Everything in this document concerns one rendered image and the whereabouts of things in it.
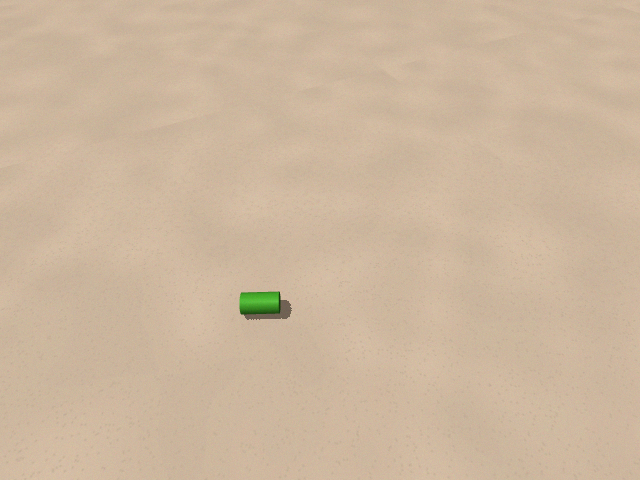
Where can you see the can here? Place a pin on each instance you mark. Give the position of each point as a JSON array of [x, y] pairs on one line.
[[260, 303]]

